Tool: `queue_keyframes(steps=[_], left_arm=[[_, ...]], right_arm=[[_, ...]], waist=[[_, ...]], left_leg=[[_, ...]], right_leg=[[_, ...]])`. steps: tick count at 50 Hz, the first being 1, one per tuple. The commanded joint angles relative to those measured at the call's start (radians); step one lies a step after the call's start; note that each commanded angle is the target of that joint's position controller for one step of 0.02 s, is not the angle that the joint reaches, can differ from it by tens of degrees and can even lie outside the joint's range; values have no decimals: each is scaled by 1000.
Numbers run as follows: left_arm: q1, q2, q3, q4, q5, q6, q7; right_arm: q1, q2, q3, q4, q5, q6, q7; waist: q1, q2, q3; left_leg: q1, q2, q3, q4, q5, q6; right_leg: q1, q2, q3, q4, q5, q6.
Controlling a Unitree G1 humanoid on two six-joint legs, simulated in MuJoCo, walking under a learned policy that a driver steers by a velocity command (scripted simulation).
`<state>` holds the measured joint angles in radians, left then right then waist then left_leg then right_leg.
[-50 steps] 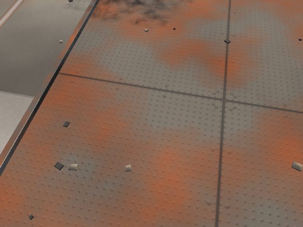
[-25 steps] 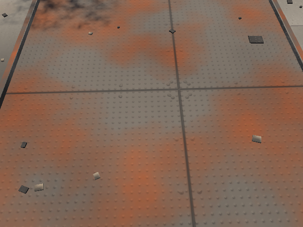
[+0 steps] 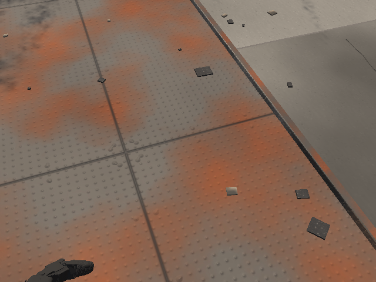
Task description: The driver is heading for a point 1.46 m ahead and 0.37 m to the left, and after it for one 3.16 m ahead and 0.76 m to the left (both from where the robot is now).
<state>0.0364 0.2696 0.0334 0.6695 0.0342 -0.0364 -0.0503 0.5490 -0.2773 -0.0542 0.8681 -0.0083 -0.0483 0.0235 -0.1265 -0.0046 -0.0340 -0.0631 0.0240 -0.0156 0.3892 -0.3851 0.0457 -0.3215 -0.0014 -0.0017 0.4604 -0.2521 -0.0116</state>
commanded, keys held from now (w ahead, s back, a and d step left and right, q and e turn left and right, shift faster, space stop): w+q+shift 0.54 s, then w+e+shift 0.46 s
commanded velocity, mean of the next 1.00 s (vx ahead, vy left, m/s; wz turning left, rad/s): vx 0.95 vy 0.00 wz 0.35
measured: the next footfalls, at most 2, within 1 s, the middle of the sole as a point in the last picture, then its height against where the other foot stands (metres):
left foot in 0.46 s outside the picture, level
right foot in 0.92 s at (98, 194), level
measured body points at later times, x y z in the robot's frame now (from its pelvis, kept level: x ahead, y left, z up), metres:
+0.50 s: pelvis +0.33 +0.07 -0.05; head +0.36 +0.08 +0.40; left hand +0.20 +0.30 -0.18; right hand +0.61 -0.10 -0.14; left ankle +0.41 +0.12 -0.74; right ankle +0.09 -0.14 -0.63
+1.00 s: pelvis +0.76 +0.25 -0.03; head +0.78 +0.27 +0.42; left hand +0.72 +0.54 -0.16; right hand +0.93 +0.02 -0.14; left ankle +0.52 +0.24 -0.57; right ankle +0.86 +0.26 -0.74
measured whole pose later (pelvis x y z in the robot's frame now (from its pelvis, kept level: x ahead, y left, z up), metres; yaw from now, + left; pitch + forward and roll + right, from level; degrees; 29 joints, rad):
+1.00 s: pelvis +0.76 +0.25 -0.03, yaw +20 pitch +0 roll -2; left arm 0.28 0.31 0.05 0.83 0.02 -0.03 -0.03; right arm 0.30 -0.28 -0.01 0.83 -0.03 -0.10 -0.02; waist 0.04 0.00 0.05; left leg -0.18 -0.10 -0.01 1.41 -0.32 0.00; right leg -0.44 0.17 -0.10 0.61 -0.19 -0.20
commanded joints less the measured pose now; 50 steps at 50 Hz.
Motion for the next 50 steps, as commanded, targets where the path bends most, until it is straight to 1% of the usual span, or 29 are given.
queue_keyframes(steps=[1, 2, 3, 5, 7, 12, 16, 19, 21, 22, 23, 24, 25, 26, 27, 28, 30, 32, 34, 35, 38, 40, 43, 45, 46, 47, 48, 49, 50], left_arm=[[512, 317, 89, 58, 38, -37, 60], [426, 292, 84, 44, 37, -33, 72], [318, 203, 56, 28, 31, -34, 70], [236, 108, 29, 24, 10, -40, 63], [261, 88, 23, 51, -4, -51, 63], [319, 57, 17, 117, -6, -86, 47], [359, 79, 19, 166, -3, -92, 61], [388, 159, 31, 177, -1, -79, 80], [336, 237, 54, 159, 13, -44, 95], [293, 259, 62, 136, 16, -28, 91], [286, 235, 60, 133, 15, -24, 77], [266, 64, 15, 87, 25, -40, 55], [274, 88, 11, -38, -7, -67, 49], [180, 140, 10, -48, 3, -92, 51], [178, 141, 6, -44, -1, -102, 51], [195, 126, -1, -21, 9, -92, 54], [279, 92, -15, 24, 33, -43, 44], [235, 66, -23, 10, 23, -11, 28], [85, 60, -29, -34, 0, -6, 20], [60, 63, -27, -21, -13, -2, 17], [-45, 23, -42, -52, -30, -22, 0], [-31, 54, -33, -28, -36, -28, -6], [83, 117, -12, 22, -25, -25, -2], [446, 203, 30, 142, -27, -14, 8], [696, 236, 58, 207, -28, -9, 19], [701, 243, 70, 250, -41, 13, 27], [533, 305, 78, 199, -7, 5, 29], [452, 218, 75, 143, -10, 9, 33], [420, 149, 59, 157, -16, 10, 41]], right_arm=[[-279, -16, 2, -188, 29, -43, 1], [-277, -74, -10, -185, 27, -31, -10], [-276, -88, -18, -166, 21, -19, -4], [-227, -85, -23, -125, 3, 2, 21], [-253, -62, -20, -127, -19, 27, 41], [-427, -40, -8, -199, -13, 42, 65], [-566, -34, 14, -255, -20, 42, 84], [-558, -47, 21, -259, -9, 45, 77], [-314, -113, -3, -200, -3, 46, 57], [-112, -168, -31, -140, -5, 42, 41], [4, -218, -63, -86, -7, 38, 18], [-97, -289, -81, -88, 6, 47, -1], [-131, -368, -95, -135, -20, 56, 3], [-111, -320, -94, -138, -16, 55, -6], [-130, -270, -83, -118, -13, 46, -15], [-177, -221, -67, -111, -18, 30, -22], [-243, -139, -30, -119, -14, -9, -33], [-219, -133, -21, -96, -5, -46, -19], [-155, -136, -23, -69, -1, -67, -4], [-147, -128, -20, -61, 1, -70, 1], [-73, -116, -8, -30, 7, -93, -3], [-70, -137, -5, -17, -5, -96, -18], [-111, -189, -14, -24, -24, -83, -57], [-215, -218, -27, -52, -56, -48, -80], [-347, -250, -39, -80, -48, -35, -84], [-438, -99, -2, -128, -58, -67, -62], [-229, -29, 30, -209, 7, -81, -44], [-273, -93, 43, -201, -15, -96, -38], [-333, -118, 44, -209, -28, -105, -25]], waist=[[356, -284, -176], [307, -178, -122], [235, -105, -17], [165, -106, 28], [152, -128, 80], [133, -91, 179], [131, -41, 227], [92, -81, 144], [-52, -139, -6], [-138, -134, -103], [-164, -43, -143], [-35, 216, -50], [21, 252, -246], [-12, 54, -180], [41, -30, -35], [103, -109, 29], [184, -120, 74], [183, -64, 123], [123, -27, 185], [102, -41, 168], [53, 6, 176], [66, 24, 138], [154, 120, 41], [339, 127, -103], [505, 65, -128], [430, -247, -81], [202, -339, -271], [246, -63, -241], [192, 98, -61]], left_leg=[[-761, -63, 6, 562, -147, 80], [-819, -48, -69, 746, -78, 90], [-832, 4, -95, 803, 14, 88], [-769, 57, -58, 803, 104, 53], [-794, 80, -29, 859, 155, 33], [-869, 83, -2, 826, 323, 27], [-770, 60, 133, 568, 375, 80], [-529, -54, 253, 427, 325, 144], [-279, -115, 233, 421, 194, 183], [-48, -136, 181, 377, 124, 211], [197, -127, 84, 259, 103, 238], [276, 50, -219, 250, 137, 269], [507, 199, -733, 22, -8, 459], [446, 224, -787, -116, -81, 415], [274, 207, -724, -154, -41, 375], [118, 180, -603, -156, 39, 332], [-124, 111, -421, -181, 142, 285], [-244, 68, -296, -237, 261, 252], [-221, 24, -171, -286, 467, 185], [-159, -29, -92, -293, 541, 129], [-86, 5, 11, -342, 866, 60], [69, 33, 70, -343, 1101, 19], [230, 113, 115, -139, 1579, -35], [182, 124, 131, 304, 1679, -49], [11, 52, 166, 800, 1470, -56], [-440, -169, 119, 1247, 84, -55], [-781, -164, -94, 1455, -128, -94], [-818, -90, -155, 1358, -23, -58], [-780, -35, -147, 1202, 63, -33]], right_leg=[[808, -416, 515, -227, -513, -79], [634, -456, 668, -264, -590, -124], [538, -404, 527, -245, -492, -104], [412, -305, 292, -283, -278, -60], [356, -262, 153, -314, -139, -45], [285, -235, -75, -381, 138, -46], [306, -205, -241, -401, 468, -14], [392, -221, -301, -237, 1207, 9], [424, -271, -281, 99, 1473, -3], [341, -281, -249, 362, 1403, -30], [150, -203, -246, 712, 914, -28], [-215, -17, -203, 1084, -172, -5], [-513, 51, 18, 1257, -221, 22], [-578, -15, 95, 1191, -130, 10], [-555, -53, 92, 1086, -84, 10], [-482, -101, 76, 1002, -69, 13], [-329, -156, 65, 891, -65, 28], [-305, -182, 19, 766, -21, 33], [-360, -181, -33, 596, 131, 9], [-368, -152, -65, 549, 208, -15], [-281, -96, -127, 276, 417, -71], [-245, -12, -151, 186, 458, -105], [-118, 80, -175, 156, 372, -134], [200, 143, -163, 165, 277, -161], [395, 75, -63, 59, 263, -241], [618, -34, 119, 180, 402, -262], [838, -250, 694, 21, 167, -512], [751, -281, 830, -161, -151, -499], [503, -246, 752, -239, -253, -430]])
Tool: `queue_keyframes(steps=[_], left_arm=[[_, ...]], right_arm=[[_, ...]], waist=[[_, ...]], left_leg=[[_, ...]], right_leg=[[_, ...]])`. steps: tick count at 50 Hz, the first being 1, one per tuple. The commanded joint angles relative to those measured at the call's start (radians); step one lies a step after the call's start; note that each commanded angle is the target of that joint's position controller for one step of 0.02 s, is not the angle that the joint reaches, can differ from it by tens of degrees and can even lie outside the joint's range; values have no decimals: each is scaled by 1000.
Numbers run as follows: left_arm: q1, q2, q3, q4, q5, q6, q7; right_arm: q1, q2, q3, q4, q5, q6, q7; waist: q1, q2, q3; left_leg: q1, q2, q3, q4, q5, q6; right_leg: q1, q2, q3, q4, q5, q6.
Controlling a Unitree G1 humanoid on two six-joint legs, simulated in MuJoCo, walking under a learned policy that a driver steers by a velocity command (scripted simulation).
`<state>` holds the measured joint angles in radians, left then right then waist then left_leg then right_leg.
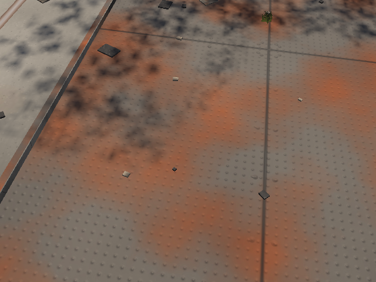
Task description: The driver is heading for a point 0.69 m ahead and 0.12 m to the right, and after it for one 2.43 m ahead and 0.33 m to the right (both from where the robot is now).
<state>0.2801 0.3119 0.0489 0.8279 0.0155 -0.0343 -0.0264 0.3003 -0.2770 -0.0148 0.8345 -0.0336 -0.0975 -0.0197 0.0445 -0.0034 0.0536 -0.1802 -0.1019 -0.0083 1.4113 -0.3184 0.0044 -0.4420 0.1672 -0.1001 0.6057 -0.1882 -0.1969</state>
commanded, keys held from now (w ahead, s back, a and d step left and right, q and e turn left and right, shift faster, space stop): w+e+shift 0.52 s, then q+shift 0.48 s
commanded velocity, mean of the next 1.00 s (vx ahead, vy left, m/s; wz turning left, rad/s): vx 0.72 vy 0.00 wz -0.38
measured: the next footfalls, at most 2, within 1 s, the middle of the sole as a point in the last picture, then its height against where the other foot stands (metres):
left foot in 0.34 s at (159, 254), level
right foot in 0.72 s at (258, 204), level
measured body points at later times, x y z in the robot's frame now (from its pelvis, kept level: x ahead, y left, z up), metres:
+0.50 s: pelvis +0.47 +0.02 +0.02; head +0.49 +0.01 +0.47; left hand +0.69 +0.26 -0.08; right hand +0.45 -0.29 -0.07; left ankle +0.52 +0.15 -0.71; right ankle +0.34 -0.03 -0.60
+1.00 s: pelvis +0.74 -0.11 +0.03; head +0.78 -0.13 +0.48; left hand +0.93 +0.10 -0.09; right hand +0.73 -0.39 -0.10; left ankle +0.84 -0.01 -0.64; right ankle +0.74 -0.21 -0.71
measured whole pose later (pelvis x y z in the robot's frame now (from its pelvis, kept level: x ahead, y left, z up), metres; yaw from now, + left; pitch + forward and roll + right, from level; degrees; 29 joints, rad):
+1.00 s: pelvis +0.74 -0.11 +0.03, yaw -20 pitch +1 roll +0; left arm 0.21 0.23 0.02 0.78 0.02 -0.05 0.02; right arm 0.23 -0.27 -0.07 0.77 -0.02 0.03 0.01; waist -0.01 0.02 0.10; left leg -0.62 0.05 0.05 1.02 -0.28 -0.01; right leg -0.28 -0.05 -0.19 0.44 -0.17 -0.05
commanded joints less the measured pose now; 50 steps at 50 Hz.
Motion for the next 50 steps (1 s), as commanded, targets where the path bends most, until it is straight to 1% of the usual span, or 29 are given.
queue_keyframes(steps=[1, 2, 4, 6, 9, 13, 15, 16, 17, 18, 19, 20, 21, 22, 23, 26, 28, 31, 34, 36, 37, 38, 39, 40, 41, 42, 43, 47, 50], left_arm=[[147, 88, 38, 8, 4, 0, 18], [139, 103, 36, 8, 2, -14, 25], [125, 113, 31, 10, -4, -39, 21], [125, 141, 44, -3, -7, -55, 17], [168, 141, 56, -2, -25, -56, 9], [210, 167, 74, -1, -23, -45, 14], [184, 201, 83, -11, -15, -45, 21], [140, 234, 89, -21, -12, -49, 16], [86, 204, 82, -42, -9, -62, 12], [89, 36, 40, -83, -22, -73, 18], [176, 21, 14, -143, -53, -63, 15], [74, 100, 22, -105, -21, -39, 25], [-3, 113, 28, -112, -1, -29, 14], [-43, 103, 28, -117, 8, -19, 1], [-69, 76, 24, -138, 21, -7, -15], [-142, 13, 0, -206, 21, 30, -38], [-215, 0, -16, -260, 33, 22, -42], [-221, -17, -44, -251, 28, -10, -58], [-102, 35, -34, -179, 44, -21, -48], [100, 101, -13, -95, 84, -41, -18], [118, 177, -3, -96, 98, -49, -1], [139, 202, 12, -133, 56, -50, 4], [63, 178, 23, -161, 3, -30, 16], [-28, 111, 4, -165, -9, -26, 24], [-66, 51, -12, -152, -4, -26, 32], [-80, 26, -19, -144, -3, -25, 44], [-70, 22, -19, -133, -4, -23, 52], [-135, 24, -7, -132, 2, -38, 56], [-179, 12, -4, -134, 5, -38, 53]], right_arm=[[-123, -104, 10, -195, -24, -50, 22], [-126, -90, 19, -199, -47, -26, 26], [-124, -70, 34, -217, -57, 20, 33], [-240, -73, 44, -272, -41, 25, 39], [-385, -40, 59, -318, -6, 19, 46], [-424, -65, 49, -338, 2, 8, 36], [-303, -128, 20, -303, 3, -2, 21], [-142, -167, -1, -264, 7, -9, 9], [81, -226, -30, -219, -5, -14, -10], [248, -298, -58, -193, -44, -14, -27], [155, -351, -79, -190, -40, 0, -15], [43, -215, -63, -217, -31, 8, -10], [3, -140, -46, -208, -22, 10, -5], [6, -113, -40, -184, -27, 11, -2], [40, -102, -35, -148, -24, 5, -4], [91, -54, -27, -69, 10, -21, 17], [77, -48, -21, -51, 13, -37, 24], [17, -98, -25, -34, 18, -51, 35], [86, -200, -45, 18, 46, -39, 36], [113, -195, -39, 28, 65, -23, 24], [179, -101, -24, 6, 62, -11, 22], [362, -58, -17, 11, 110, 15, -4], [285, -143, -39, 6, 84, 33, -16], [221, -139, -41, -9, 66, 40, -12], [181, -123, -44, -8, 43, 50, -7], [175, -101, -45, -3, 27, 68, 2], [188, -78, -50, -1, 14, 90, 11], [141, -15, -59, -59, 12, 133, 19], [64, -2, -54, -105, 14, 145, 43]], waist=[[-30, 158, -60], [-60, 160, -9], [-102, 111, 51], [-72, 56, 83], [16, -14, 65], [65, -58, -6], [3, -54, -107], [-94, -45, -205], [-208, -30, -318], [-226, 187, -449], [-117, 449, -543], [-132, 215, -344], [-134, 99, -212], [-122, 35, -148], [-106, 56, -101], [-61, 101, -43], [-35, 88, 17], [1, 67, 43], [55, 95, -45], [149, 76, -154], [100, -116, -278], [46, -216, -603], [57, -90, -601], [14, -78, -430], [-11, -46, -293], [-33, -75, -207], [-51, -78, -170], [-115, -102, -153], [-120, -159, -130]], left_leg=[[-599, 128, -132, 61, 3, 11], [-545, 146, -120, 15, -13, -2], [-461, 190, -75, -154, -16, -31], [-398, 209, -24, -379, 100, -58], [-292, 178, 11, -685, 369, -65], [-251, 119, 1, -878, 401, -39], [-72, 72, -8, -928, 277, -18], [115, 81, -15, -932, 216, -2], [376, 187, -96, -875, 70, 25], [631, 487, -434, -924, -275, 68], [674, 629, -935, -1121, -446, 168], [523, 547, -793, -1145, -540, 154], [387, 493, -581, -1131, -346, 134], [292, 452, -444, -1140, -147, 118], [230, 425, -341, -1148, -26, 111], [170, 400, -139, -1186, 231, 72], [75, 354, -29, -1214, 599, 80], [-112, 259, 127, -1272, 761, 74], [-48, 269, 86, -1115, 998, 86], [-84, 209, 75, -711, 840, 42], [-231, 82, 111, -318, -66, 17], [-327, 23, -94, 30, -369, 17], [-340, 68, -118, 40, -260, 18], [-397, 114, -73, -36, -198, 10], [-423, 146, -46, -115, -169, 0], [-415, 157, -35, -151, -153, -14], [-350, 154, -19, -161, -132, -26], [-322, 170, 10, -260, -33, -30], [-222, 189, 38, -507, 171, 0]], right_leg=[[438, -366, 765, -408, -256, -195], [307, -314, 691, -414, -192, -168], [87, -236, 582, -458, -170, -150], [-22, -192, 514, -503, -49, -148], [15, -144, 462, -482, 149, -73], [270, -178, 497, -354, 409, -17], [339, -180, 502, -164, 633, 27], [309, -156, 481, 29, 659, 47], [162, -123, 451, 286, 515, 59], [-83, -48, 338, 618, -161, 62], [-295, -45, 249, 815, -316, 77], [-382, -139, 218, 837, -189, 70], [-378, -172, 192, 783, -114, 79], [-354, -199, 184, 752, -96, 89], [-350, -224, 186, 738, -98, 94], [-403, -268, 167, 721, -88, 98], [-367, -229, 160, 591, -38, 111], [-25, -144, 54, 118, 193, 124], [285, -76, 17, -8, 253, 95], [544, -173, 100, -124, 478, 63], [732, -469, 308, -12, 1144, 24], [958, -736, 565, 87, 1615, -119], [824, -674, 476, 17, 1428, -118], [676, -610, 393, -61, 1153, -85], [552, -549, 328, -118, 972, -43], [453, -513, 268, -168, 906, -31], [342, -500, 211, -214, 862, -22], [197, -502, 78, -291, 671, -37], [122, -457, -52, -289, 443, 29]])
